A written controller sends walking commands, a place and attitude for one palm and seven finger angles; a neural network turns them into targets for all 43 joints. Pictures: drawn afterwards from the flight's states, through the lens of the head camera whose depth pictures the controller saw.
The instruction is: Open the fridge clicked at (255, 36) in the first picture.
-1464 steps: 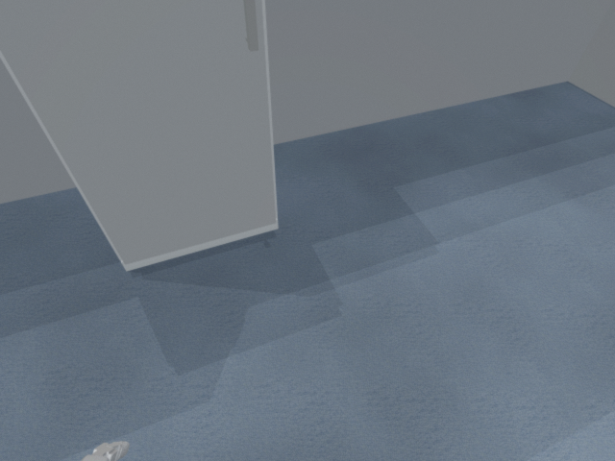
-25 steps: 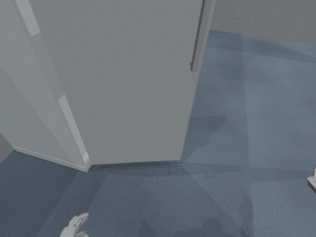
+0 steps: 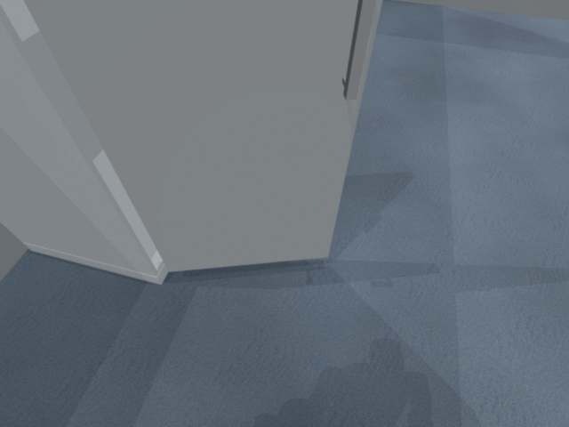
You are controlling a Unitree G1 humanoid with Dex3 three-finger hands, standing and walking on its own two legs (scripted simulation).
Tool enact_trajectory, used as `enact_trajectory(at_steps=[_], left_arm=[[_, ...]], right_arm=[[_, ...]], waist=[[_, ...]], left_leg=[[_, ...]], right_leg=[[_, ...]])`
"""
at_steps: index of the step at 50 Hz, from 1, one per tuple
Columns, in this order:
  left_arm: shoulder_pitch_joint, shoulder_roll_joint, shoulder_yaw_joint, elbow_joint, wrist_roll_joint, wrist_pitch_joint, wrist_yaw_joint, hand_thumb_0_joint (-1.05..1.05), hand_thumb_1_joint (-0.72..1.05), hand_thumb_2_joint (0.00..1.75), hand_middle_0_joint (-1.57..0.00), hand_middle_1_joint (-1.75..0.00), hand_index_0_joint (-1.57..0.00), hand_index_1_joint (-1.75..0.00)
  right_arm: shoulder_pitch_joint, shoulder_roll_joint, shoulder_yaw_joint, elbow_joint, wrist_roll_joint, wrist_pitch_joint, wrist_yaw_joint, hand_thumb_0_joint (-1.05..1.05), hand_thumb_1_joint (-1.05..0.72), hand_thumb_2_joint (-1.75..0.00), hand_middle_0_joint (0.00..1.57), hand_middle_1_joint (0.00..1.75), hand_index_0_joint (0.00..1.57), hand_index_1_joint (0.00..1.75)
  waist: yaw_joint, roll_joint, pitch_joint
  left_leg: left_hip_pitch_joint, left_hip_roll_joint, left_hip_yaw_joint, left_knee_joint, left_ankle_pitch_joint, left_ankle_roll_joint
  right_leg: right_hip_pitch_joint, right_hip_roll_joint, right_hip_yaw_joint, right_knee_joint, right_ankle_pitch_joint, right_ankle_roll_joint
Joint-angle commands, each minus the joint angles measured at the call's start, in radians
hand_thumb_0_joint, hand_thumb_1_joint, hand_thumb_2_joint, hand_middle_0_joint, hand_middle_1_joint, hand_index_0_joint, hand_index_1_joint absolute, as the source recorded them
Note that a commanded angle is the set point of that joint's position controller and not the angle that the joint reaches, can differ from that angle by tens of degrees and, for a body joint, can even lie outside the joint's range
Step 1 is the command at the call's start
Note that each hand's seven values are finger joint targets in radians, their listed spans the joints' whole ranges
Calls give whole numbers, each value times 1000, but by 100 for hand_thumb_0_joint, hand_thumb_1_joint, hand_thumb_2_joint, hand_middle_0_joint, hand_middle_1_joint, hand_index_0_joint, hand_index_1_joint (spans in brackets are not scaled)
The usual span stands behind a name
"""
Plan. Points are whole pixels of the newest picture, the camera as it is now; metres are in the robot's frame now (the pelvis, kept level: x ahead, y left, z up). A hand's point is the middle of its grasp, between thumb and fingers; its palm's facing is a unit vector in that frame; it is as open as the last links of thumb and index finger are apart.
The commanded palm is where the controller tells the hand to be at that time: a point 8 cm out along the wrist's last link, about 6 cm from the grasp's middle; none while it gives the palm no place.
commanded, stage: let the arm hang, fingers relaxed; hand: right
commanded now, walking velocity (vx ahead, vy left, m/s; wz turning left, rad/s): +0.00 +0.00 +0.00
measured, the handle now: (358, 26) +0.74 -0.09 +0.19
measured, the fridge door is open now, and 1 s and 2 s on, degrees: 69 69 69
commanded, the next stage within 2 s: look to check the result in 0.56 s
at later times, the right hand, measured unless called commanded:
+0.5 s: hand out of the picture +0.01 -0.20 -0.17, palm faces -0.01 +0.98 -0.19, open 7.3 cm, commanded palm none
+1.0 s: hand out of the picture -0.02 -0.20 -0.17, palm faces -0.01 +0.99 -0.17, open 7.4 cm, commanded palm none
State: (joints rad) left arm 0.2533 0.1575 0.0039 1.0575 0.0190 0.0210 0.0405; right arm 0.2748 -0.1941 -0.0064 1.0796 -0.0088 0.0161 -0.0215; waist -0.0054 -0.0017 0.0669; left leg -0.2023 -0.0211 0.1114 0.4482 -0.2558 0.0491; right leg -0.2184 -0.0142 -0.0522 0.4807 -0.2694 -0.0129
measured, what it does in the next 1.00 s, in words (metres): stands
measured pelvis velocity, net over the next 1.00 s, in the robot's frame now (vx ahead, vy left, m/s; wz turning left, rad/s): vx -0.02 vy -0.04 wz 0.03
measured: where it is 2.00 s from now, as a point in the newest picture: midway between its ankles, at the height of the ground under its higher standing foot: outside the picture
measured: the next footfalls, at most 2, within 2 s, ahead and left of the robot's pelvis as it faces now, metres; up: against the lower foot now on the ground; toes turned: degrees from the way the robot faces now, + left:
none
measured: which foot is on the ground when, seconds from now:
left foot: down 0.00-1.00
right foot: down 0.00-1.00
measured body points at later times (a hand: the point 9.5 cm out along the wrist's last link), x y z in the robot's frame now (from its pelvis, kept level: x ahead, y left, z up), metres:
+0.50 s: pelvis -0.01 -0.03 +0.01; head -0.01 -0.02 +0.45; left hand -0.03 +0.19 -0.16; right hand +0.01 -0.25 -0.15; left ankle -0.01 +0.08 -0.74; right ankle -0.01 -0.11 -0.74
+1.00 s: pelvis -0.02 -0.04 +0.00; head +0.00 -0.03 +0.45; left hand -0.03 +0.18 -0.16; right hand -0.02 -0.25 -0.16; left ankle -0.01 +0.08 -0.74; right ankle -0.01 -0.11 -0.74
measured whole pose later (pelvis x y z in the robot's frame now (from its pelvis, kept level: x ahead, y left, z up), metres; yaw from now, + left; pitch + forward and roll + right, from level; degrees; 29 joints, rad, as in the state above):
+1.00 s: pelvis -0.02 -0.04 +0.00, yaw +2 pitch -1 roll +0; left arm 0.28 0.13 0.00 1.13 0.02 -0.01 0.04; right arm 0.27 -0.13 0.00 1.15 -0.01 0.00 -0.03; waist 0.01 -0.01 0.04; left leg -0.20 0.02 0.06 0.42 -0.21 0.00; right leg -0.18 0.03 -0.10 0.40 -0.22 -0.07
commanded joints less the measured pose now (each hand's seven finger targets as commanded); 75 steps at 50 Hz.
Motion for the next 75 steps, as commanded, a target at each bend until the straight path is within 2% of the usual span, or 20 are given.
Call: enact_trajectory(at_steps=[1, 3, 5, 6, 9, 11, 14, 16, 25, 28, 36, 44, 46, 53, 54, 56, 61, 71, 75], left_arm=[[41, 112, 12, -9, 1, -20, 3, 0, 90, 90, -20, -30, -20, -30], [54, 103, 10, 13, 4, -20, 2, 0, 90, 90, -20, -30, -20, -30], [59, 102, 8, 29, 6, -22, 1, 0, 90, 90, -20, -30, -20, -30], [64, 103, 7, 34, 3, -23, 0, 0, 90, 90, -20, -30, -20, -30], [72, 91, 4, 47, 6, -27, 0, 0, 90, 90, -20, -30, -20, -30], [78, 90, 4, 50, 5, -29, 1, 0, 90, 90, -20, -30, -20, -30], [79, 84, 2, 57, 6, -30, 1, 0, 90, 90, -20, -30, -20, -30], [86, 85, 2, 57, 5, -31, 2, 0, 90, 90, -20, -30, -20, -30], [99, 76, 4, 62, 6, -29, 2, 0, 90, 90, -20, -30, -20, -30], [101, 78, 4, 59, 7, -28, 3, 0, 90, 90, -20, -30, -20, -30], [109, 82, 7, 54, 3, -32, 4, 0, 90, 90, -20, -30, -20, -30], [104, 74, 8, 56, 5, -29, 4, 0, 90, 90, -20, -30, -20, -30], [107, 84, 11, 51, 3, -32, 4, 0, 90, 90, -20, -30, -20, -30], [99, 78, 10, 52, 5, -31, 3, 0, 90, 90, -20, -30, -20, -30], [97, 79, 10, 51, 5, -32, 3, 0, 90, 90, -20, -30, -20, -30], [95, 85, 12, 48, 3, -31, 2, 0, 90, 90, -20, -30, -20, -30], [93, 87, 12, 50, 2, -34, 1, 0, 90, 90, -20, -30, -20, -30], [77, 93, 10, 54, 1, -34, 1, 0, 90, 90, -20, -30, -20, -30], [74, 90, 8, 59, 3, -33, 1, 0, 90, 90, -20, -30, -20, -30]], right_arm=[[11, -88, -9, -9, 0, -33, -6, 0, -90, -90, 20, 30, 20, 30], [2, -78, -7, 10, 1, -33, -6, 0, -90, -90, 20, 30, 20, 30], [-1, -72, -6, 21, 1, -34, -7, 0, -90, -90, 20, 30, 20, 30], [6, -82, -7, 26, 0, -35, -8, 0, -90, -90, 20, 30, 20, 30], [5, -68, -7, 34, 2, -35, -9, 0, -90, -90, 20, 30, 20, 30], [16, -68, -8, 38, 0, -37, -10, 0, -90, -90, 20, 30, 20, 30], [13, -61, -8, 42, 2, -34, -10, 0, -90, -90, 20, 30, 20, 30], [18, -65, -9, 40, 0, -35, -11, 0, -90, -90, 20, 30, 20, 30], [28, -48, -8, 42, -1, -30, -11, 0, -90, -90, 20, 30, 20, 30], [38, -45, -8, 44, -2, -29, -11, 0, -90, -90, 20, 30, 20, 30], [57, -38, -10, 46, -4, -31, -13, 0, -90, -90, 20, 30, 20, 30], [56, -29, -11, 50, -6, -27, -13, 0, -90, -90, 20, 30, 20, 30], [61, -34, -12, 48, -7, -30, -14, 0, -90, -90, 20, 30, 20, 30], [48, -30, -13, 43, -7, -27, -14, 0, -90, -90, 20, 30, 20, 30], [46, -31, -13, 43, -7, -26, -13, 0, -90, -90, 20, 30, 20, 30], [49, -40, -13, 40, -8, -29, -14, 0, -90, -90, 20, 30, 20, 30], [38, -46, -15, 35, -6, -31, -14, 0, -90, -90, 20, 30, 20, 30], [27, -56, -13, 34, -5, -33, -13, 0, -90, -90, 20, 30, 20, 30], [17, -53, -11, 37, -3, -32, -12, 0, -90, -90, 20, 30, 20, 30]], waist=[[7, 0, -90], [13, 26, -47], [12, 23, -24], [10, 23, -37], [10, 0, -19], [7, 8, -30], [7, -7, -1], [6, -9, -8], [11, -12, 17], [11, -14, 11], [13, -1, -14], [14, -13, 12], [13, 0, -14], [15, -1, 11], [13, -15, 7], [12, 11, -7], [13, 1, -22], [12, 3, -28], [14, 1, -15]], left_leg=[[77, 136, -138, -126, 198, -11], [56, 137, -142, -147, 134, -8], [44, 134, -147, -154, 106, -5], [53, 136, -141, -156, 106, -8], [50, 136, -144, -150, 105, -6], [54, 136, -140, -146, 116, -6], [42, 134, -144, -141, 105, -6], [45, 134, -141, -137, 113, -6], [14, 126, -144, -126, 75, -9], [7, 123, -145, -121, 61, -10], [6, 123, -141, -106, 83, -13], [-7, 121, -137, -100, 64, -15], [1, 122, -137, -96, 84, -16], [-11, 120, -135, -92, 70, -17], [-8, 122, -133, -89, 74, -18], [-1, 122, -137, -93, 86, -17], [7, 125, -142, -91, 106, -15], [17, 130, -146, -102, 131, -14], [18, 132, -145, -107, 115, -14]], right_leg=[[38, -104, 90, -118, 191, -23], [26, -98, 90, -145, 145, -22], [22, -97, 93, -161, 132, -23], [27, -97, 88, -160, 140, -22], [17, -97, 92, -175, 138, -23], [25, -97, 90, -170, 155, -24], [9, -97, 93, -182, 143, -25], [14, -98, 94, -177, 157, -27], [0, -100, 98, -197, 96, -32], [-3, -100, 102, -200, 66, -35], [12, -102, 103, -183, 106, -41], [-12, -104, 113, -201, 52, -43], [6, -104, 109, -187, 95, -44], [-8, -106, 117, -199, 73, -42], [-8, -106, 116, -202, 72, -43], [0, -103, 111, -186, 95, -43], [17, -104, 106, -176, 140, -42], [38, -101, 99, -166, 181, -38], [29, -102, 101, -179, 157, -36]])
